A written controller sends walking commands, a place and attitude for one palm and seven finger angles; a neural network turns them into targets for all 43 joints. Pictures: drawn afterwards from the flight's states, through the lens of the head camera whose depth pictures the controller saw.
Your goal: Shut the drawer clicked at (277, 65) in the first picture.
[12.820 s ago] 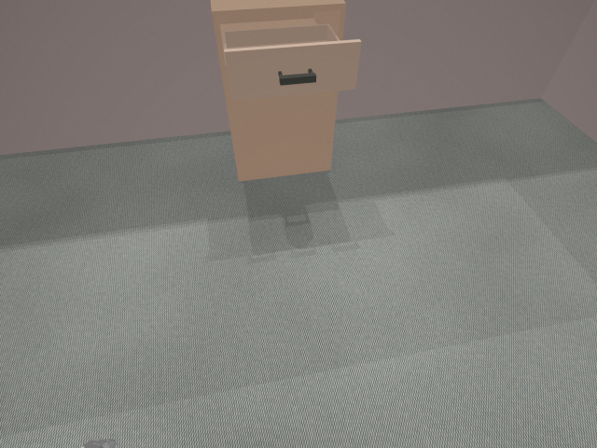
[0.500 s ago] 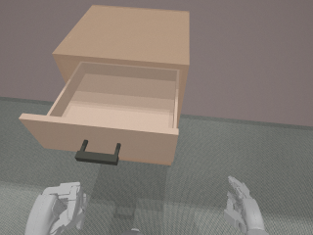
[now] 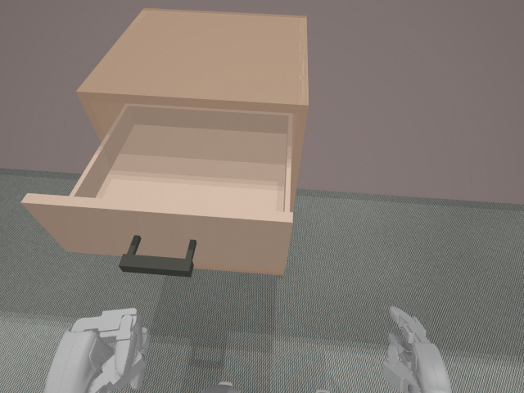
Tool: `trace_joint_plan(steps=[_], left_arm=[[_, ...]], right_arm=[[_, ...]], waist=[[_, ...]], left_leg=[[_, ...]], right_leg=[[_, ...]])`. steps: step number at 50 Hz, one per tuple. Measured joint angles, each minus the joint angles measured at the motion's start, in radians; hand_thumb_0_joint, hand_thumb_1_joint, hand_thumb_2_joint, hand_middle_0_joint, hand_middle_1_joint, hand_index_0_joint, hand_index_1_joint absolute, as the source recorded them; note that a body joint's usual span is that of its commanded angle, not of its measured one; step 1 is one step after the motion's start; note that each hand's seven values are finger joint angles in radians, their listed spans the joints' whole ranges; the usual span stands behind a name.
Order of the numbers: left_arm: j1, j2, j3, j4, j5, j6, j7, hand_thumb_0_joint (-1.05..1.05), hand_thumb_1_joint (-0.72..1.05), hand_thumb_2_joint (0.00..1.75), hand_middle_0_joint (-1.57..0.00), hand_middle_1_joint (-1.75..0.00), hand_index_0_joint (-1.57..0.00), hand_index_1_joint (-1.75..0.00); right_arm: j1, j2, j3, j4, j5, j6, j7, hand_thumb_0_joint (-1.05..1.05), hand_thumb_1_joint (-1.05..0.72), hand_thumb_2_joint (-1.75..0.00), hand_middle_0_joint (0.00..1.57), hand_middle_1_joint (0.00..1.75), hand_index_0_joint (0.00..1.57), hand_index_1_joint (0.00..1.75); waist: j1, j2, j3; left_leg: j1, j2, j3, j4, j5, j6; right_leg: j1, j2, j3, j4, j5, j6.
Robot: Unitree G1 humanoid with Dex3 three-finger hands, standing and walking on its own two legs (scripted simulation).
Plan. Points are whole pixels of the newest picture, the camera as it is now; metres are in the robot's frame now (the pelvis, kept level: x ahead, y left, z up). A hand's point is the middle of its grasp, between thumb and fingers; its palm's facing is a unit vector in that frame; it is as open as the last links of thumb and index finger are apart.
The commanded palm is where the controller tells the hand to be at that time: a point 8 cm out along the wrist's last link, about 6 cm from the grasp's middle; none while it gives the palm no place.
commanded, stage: bring the fist close to the handle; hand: left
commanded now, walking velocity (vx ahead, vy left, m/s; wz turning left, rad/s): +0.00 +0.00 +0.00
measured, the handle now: (160, 254) +0.34 +0.20 -0.01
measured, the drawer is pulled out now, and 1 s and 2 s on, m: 0.28 0.28 0.26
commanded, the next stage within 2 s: push the drawer shut in 1.42 s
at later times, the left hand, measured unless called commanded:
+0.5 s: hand (163, 337) +0.19 +0.15 +0.04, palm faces +0.01 -1.00 -0.07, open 3.3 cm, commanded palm +0.17 +0.21 +0.04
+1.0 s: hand (172, 321) +0.23 +0.15 -0.01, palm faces -0.01 -1.00 -0.05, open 3.3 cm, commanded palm +0.21 +0.21 -0.01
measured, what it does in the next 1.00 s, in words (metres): stands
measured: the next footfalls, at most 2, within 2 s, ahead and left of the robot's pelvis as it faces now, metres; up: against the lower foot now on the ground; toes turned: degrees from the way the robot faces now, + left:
none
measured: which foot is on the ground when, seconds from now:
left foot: down 0.00-1.00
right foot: down 0.00-1.00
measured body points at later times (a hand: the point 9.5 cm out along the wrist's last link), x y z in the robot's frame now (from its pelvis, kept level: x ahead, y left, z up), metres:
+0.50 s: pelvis +0.00 -0.03 -0.01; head +0.06 -0.03 +0.43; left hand +0.19 +0.20 +0.05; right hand +0.18 -0.27 -0.09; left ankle +0.00 +0.09 -0.67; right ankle +0.00 -0.11 -0.67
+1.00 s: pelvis -0.01 -0.02 -0.04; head +0.08 -0.01 +0.40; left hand +0.22 +0.21 +0.00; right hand +0.17 -0.26 -0.13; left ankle +0.00 +0.09 -0.67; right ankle +0.00 -0.11 -0.67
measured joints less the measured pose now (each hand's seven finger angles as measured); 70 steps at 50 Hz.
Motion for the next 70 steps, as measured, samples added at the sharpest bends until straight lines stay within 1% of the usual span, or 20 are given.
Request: trace_joint_plan(steps=[4, 10, 16, 23, 33, 40, 47, 51, 55, 59, 62, 70], left_arm=[[-0.015, 0.000, -0.002, 0.011, 0.001, -0.003, -0.001, 0.02, 0.90, 0.90, -1.40, -1.60, -1.40, -1.60], [-0.087, 0.002, 0.017, 0.091, -0.003, -0.014, -0.014, 0.02, 0.90, 0.90, -1.40, -1.60, -1.40, -1.60], [-0.147, 0.011, 0.044, 0.158, -0.014, -0.032, -0.028, 0.02, 0.90, 0.90, -1.40, -1.60, -1.40, -1.60], [-0.188, 0.012, 0.067, 0.221, -0.024, -0.056, -0.042, 0.02, 0.90, 0.90, -1.39, -1.60, -1.40, -1.60], [-0.272, 0.021, 0.107, 0.324, -0.045, -0.112, -0.073, 0.02, 0.90, 0.90, -1.40, -1.60, -1.40, -1.60], [-0.344, 0.025, 0.111, 0.382, -0.049, -0.119, -0.092, 0.02, 0.90, 0.90, -1.40, -1.60, -1.40, -1.60], [-0.404, 0.020, 0.106, 0.421, -0.047, -0.126, -0.082, 0.02, 0.90, 0.90, -1.39, -1.60, -1.40, -1.60], [-0.428, 0.015, 0.089, 0.437, -0.033, -0.135, -0.072, 0.02, 0.90, 0.90, -1.39, -1.60, -1.40, -1.60], [-0.464, 0.020, 0.093, 0.459, -0.027, -0.133, -0.066, 0.02, 0.90, 0.90, -1.40, -1.60, -1.40, -1.60], [-0.459, 0.028, 0.100, 0.427, -0.035, -0.121, -0.057, 0.02, 0.90, 0.90, -1.39, -1.60, -1.40, -1.60], [-0.450, 0.031, 0.093, 0.410, -0.035, -0.115, -0.050, 0.02, 0.90, 0.90, -1.39, -1.60, -1.40, -1.60], [-0.454, 0.020, 0.057, 0.404, -0.016, -0.098, -0.028, 0.02, 0.90, 0.90, -1.40, -1.60, -1.40, -1.60]], right_arm=[[-0.006, 0.000, 0.005, -0.003, -0.001, 0.002, -0.004, 0.01, -0.90, -0.90, 0.20, 0.30, 0.20, 0.30], [-0.017, -0.003, 0.012, 0.003, -0.006, 0.005, -0.012, 0.01, -0.90, -0.90, 0.20, 0.30, 0.20, 0.30], [-0.021, -0.008, 0.008, 0.023, -0.010, 0.005, -0.017, 0.01, -0.90, -0.90, 0.20, 0.30, 0.20, 0.30], [-0.024, -0.012, -0.007, 0.049, -0.014, 0.011, -0.018, 0.01, -0.90, -0.90, 0.20, 0.30, 0.20, 0.30], [-0.044, -0.019, -0.013, 0.083, -0.019, 0.007, -0.021, 0.01, -0.90, -0.90, 0.20, 0.30, 0.20, 0.30], [-0.059, -0.018, -0.009, 0.091, -0.021, 0.009, -0.020, 0.01, -0.90, -0.90, 0.20, 0.30, 0.20, 0.30], [-0.065, -0.020, -0.004, 0.088, -0.025, 0.013, -0.010, 0.01, -0.90, -0.90, 0.20, 0.30, 0.20, 0.30], [-0.065, -0.023, -0.001, 0.083, -0.029, 0.021, -0.003, 0.01, -0.90, -0.90, 0.20, 0.30, 0.20, 0.30], [-0.069, -0.024, 0.003, 0.081, -0.031, 0.033, 0.001, 0.01, -0.90, -0.90, 0.20, 0.30, 0.20, 0.30], [-0.067, -0.020, 0.003, 0.077, -0.027, 0.046, 0.003, 0.01, -0.90, -0.90, 0.20, 0.30, 0.20, 0.30], [-0.060, -0.021, 0.007, 0.074, -0.027, 0.052, 0.003, 0.01, -0.90, -0.90, 0.20, 0.30, 0.20, 0.30], [-0.053, -0.027, 0.013, 0.058, -0.031, 0.057, 0.002, 0.01, -0.90, -0.90, 0.20, 0.30, 0.20, 0.30]], waist=[[0.001, 0.002, 0.000], [-0.002, -0.003, -0.001], [-0.010, -0.008, -0.003], [-0.020, -0.012, -0.010], [-0.023, -0.019, -0.013], [-0.025, -0.018, -0.018], [-0.027, -0.019, -0.023], [-0.026, -0.020, -0.028], [-0.026, -0.024, -0.027], [-0.029, -0.022, -0.022], [-0.029, -0.017, -0.024], [-0.030, -0.016, -0.029]], left_leg=[[-0.007, 0.001, -0.005, 0.005, 0.000, -0.005], [-0.038, 0.004, -0.012, 0.023, -0.002, -0.016], [-0.065, 0.011, -0.019, 0.041, -0.010, -0.026], [-0.097, 0.017, -0.019, 0.059, -0.018, -0.035], [-0.176, 0.021, -0.025, 0.117, -0.035, -0.041], [-0.225, 0.021, -0.024, 0.154, -0.045, -0.037], [-0.273, 0.018, -0.017, 0.189, -0.052, -0.030], [-0.305, 0.015, -0.012, 0.212, -0.056, -0.024], [-0.339, 0.016, -0.010, 0.241, -0.063, -0.020], [-0.344, 0.016, -0.010, 0.246, -0.064, -0.015], [-0.342, 0.013, -0.010, 0.239, -0.059, -0.011], [-0.349, 0.007, -0.005, 0.237, -0.056, -0.002]], right_leg=[[-0.007, 0.001, -0.005, 0.008, -0.004, -0.005], [-0.039, 0.003, -0.012, 0.031, -0.011, -0.017], [-0.067, 0.010, -0.018, 0.052, -0.021, -0.028], [-0.104, 0.014, -0.018, 0.076, -0.032, -0.037], [-0.182, 0.016, -0.025, 0.133, -0.050, -0.044], [-0.231, 0.014, -0.024, 0.169, -0.058, -0.042], [-0.280, 0.009, -0.017, 0.204, -0.063, -0.036], [-0.313, 0.005, -0.014, 0.227, -0.066, -0.032], [-0.346, 0.005, -0.012, 0.253, -0.070, -0.029], [-0.349, 0.005, -0.012, 0.253, -0.067, -0.025], [-0.344, 0.003, -0.011, 0.243, -0.062, -0.021], [-0.350, -0.003, -0.006, 0.239, -0.058, -0.011]])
